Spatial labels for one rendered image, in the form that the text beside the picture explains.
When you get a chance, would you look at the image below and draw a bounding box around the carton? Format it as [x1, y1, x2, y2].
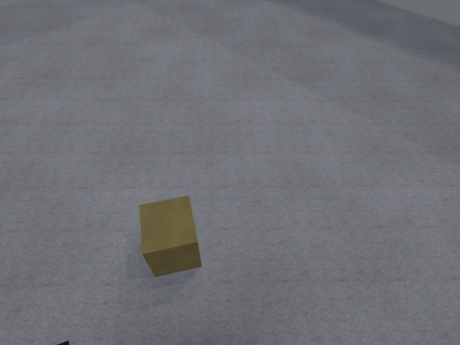
[139, 195, 202, 277]

